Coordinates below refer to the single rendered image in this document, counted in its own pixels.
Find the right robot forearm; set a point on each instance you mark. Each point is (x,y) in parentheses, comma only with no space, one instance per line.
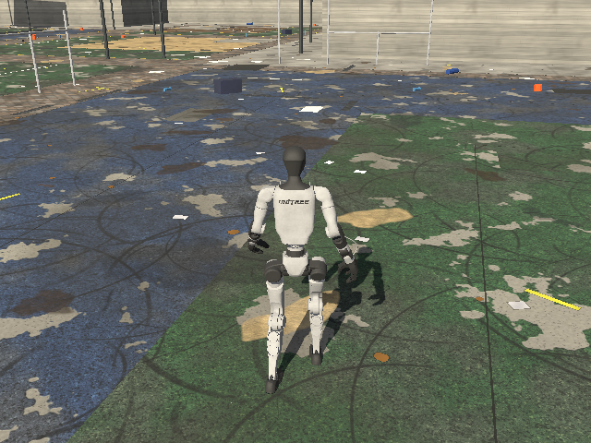
(343,247)

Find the robot left upper arm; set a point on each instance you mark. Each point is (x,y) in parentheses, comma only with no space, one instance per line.
(265,195)

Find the robot left hand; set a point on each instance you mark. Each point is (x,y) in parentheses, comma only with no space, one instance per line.
(257,250)

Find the robot right upper arm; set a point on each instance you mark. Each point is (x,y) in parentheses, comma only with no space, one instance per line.
(324,195)

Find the robot right hand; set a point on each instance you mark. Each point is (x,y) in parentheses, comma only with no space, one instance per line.
(353,269)

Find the left robot forearm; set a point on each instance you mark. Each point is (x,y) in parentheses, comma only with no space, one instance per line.
(253,238)

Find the humanoid robot torso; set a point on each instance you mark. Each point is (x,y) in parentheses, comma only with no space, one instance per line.
(294,213)

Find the humanoid robot head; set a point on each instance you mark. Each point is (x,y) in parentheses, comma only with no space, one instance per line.
(294,159)

